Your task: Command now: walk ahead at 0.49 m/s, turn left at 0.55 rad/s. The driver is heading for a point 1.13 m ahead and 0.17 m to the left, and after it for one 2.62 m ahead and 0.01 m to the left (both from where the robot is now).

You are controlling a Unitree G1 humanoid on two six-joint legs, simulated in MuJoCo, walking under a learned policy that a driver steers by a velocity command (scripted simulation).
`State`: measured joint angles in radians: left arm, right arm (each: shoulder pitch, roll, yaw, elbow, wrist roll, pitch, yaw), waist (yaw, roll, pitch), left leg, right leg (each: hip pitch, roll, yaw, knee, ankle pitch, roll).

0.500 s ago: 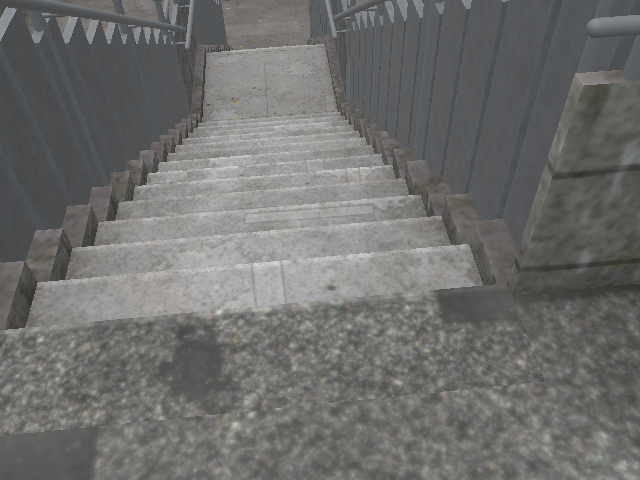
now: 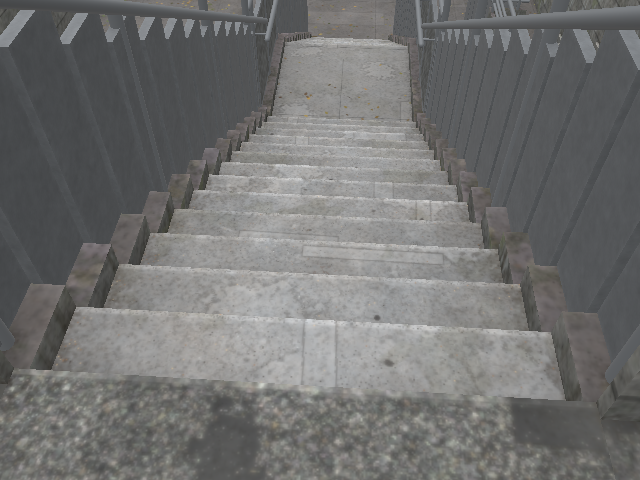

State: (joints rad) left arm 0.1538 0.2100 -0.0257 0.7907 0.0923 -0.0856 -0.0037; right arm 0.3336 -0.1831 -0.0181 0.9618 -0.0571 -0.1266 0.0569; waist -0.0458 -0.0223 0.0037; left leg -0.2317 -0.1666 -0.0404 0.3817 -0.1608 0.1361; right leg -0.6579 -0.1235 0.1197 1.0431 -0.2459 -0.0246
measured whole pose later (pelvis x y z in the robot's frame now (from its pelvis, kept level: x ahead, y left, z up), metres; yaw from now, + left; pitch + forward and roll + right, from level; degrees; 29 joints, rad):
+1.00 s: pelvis +0.46 +0.07 +0.01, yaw +27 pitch -1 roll +0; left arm 0.19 0.25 0.05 0.84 0.04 -0.01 -0.03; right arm 0.39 -0.22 -0.05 0.94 0.00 -0.07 0.00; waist -0.03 -0.03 0.03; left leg -0.08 -0.09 0.06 0.27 -0.18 0.11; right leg -0.55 -0.09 -0.01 0.86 -0.15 -0.03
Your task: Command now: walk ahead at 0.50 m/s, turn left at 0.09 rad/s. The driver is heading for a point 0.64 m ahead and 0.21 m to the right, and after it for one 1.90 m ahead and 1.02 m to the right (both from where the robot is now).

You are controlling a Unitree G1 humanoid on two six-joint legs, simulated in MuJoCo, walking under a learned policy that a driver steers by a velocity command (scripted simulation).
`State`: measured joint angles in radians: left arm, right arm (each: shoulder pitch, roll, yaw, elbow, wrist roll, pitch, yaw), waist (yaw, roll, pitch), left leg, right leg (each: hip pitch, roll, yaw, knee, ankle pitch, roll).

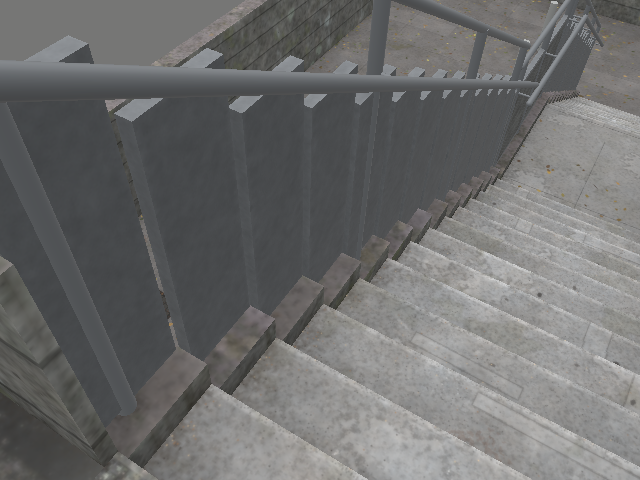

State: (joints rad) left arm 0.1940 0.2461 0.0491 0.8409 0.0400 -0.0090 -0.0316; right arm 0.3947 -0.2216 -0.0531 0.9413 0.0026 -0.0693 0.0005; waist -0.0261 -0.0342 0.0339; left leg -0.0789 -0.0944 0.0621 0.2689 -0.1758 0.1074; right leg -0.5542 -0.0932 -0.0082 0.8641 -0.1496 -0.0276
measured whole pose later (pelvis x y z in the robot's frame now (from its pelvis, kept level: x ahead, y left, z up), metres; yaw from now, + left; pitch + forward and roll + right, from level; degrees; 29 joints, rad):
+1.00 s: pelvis +0.49 +0.00 -0.19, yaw -12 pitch +0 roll +3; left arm 0.33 0.24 0.02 0.97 0.10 -0.05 -0.06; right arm 0.38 -0.17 -0.03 1.03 -0.08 -0.07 0.03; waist 0.00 -0.09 0.02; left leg -0.25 0.00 0.16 0.63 -0.38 0.04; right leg -0.68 -0.07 0.04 1.22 -0.20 -0.06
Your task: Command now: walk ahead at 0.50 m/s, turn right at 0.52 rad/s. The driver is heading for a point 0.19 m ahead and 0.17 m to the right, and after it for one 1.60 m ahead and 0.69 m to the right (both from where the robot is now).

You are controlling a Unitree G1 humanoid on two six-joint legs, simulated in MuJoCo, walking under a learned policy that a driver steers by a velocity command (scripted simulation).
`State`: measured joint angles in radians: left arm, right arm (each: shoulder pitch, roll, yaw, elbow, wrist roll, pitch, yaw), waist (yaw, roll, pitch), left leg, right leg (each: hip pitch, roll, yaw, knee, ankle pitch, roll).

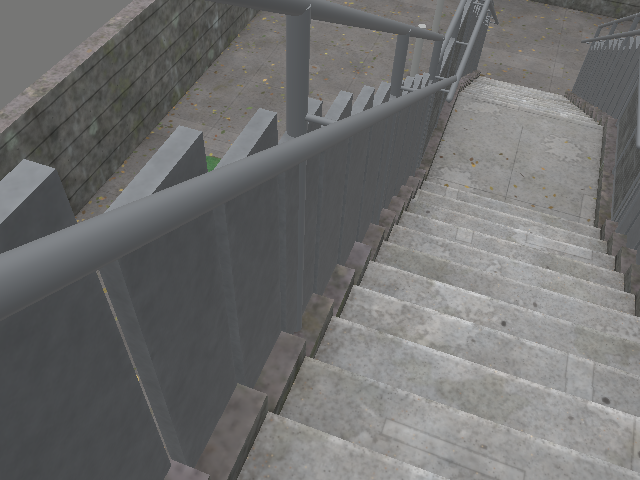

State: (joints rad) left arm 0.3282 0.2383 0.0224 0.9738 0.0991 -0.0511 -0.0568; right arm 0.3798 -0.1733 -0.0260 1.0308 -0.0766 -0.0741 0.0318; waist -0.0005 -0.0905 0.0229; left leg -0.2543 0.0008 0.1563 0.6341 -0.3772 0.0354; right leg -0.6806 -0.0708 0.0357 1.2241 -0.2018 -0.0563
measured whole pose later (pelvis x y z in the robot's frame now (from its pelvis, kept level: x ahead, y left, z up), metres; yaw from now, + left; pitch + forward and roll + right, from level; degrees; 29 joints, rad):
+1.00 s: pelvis +0.25 -0.07 -0.14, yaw -34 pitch +7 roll +1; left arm 0.28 0.29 -0.01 0.66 0.07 0.02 -0.05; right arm 0.29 -0.28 -0.04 0.72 -0.07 -0.06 0.00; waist -0.05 -0.04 -0.09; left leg -0.34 -0.02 0.08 0.49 -0.26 0.09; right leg -0.90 0.08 0.09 1.55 -0.28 0.11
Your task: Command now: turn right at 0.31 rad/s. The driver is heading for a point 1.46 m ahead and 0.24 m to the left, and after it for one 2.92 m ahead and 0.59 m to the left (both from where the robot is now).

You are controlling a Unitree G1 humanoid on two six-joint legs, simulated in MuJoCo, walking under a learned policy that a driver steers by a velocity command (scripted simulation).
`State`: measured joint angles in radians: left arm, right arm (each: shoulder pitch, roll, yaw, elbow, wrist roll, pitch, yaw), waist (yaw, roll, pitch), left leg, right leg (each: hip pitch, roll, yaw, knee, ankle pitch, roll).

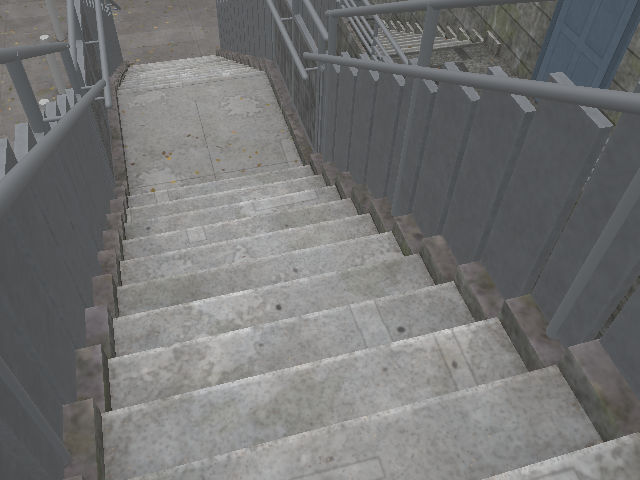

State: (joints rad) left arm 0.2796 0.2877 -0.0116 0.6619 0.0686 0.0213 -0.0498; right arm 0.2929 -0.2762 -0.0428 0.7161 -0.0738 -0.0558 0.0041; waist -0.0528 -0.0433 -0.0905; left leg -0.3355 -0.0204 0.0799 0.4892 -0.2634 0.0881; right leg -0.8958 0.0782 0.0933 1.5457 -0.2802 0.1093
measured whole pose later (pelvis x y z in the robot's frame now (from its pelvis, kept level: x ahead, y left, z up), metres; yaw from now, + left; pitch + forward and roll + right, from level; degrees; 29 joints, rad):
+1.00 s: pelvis +0.01 +0.00 +0.01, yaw -3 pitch -2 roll -1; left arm 0.18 0.18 0.03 1.05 0.02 0.02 -0.01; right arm 0.29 -0.20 0.00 1.00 0.01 0.01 0.00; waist -0.03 0.01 0.07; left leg -0.08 0.03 0.10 0.38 -0.26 0.02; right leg -0.10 -0.04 -0.03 0.30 -0.16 0.05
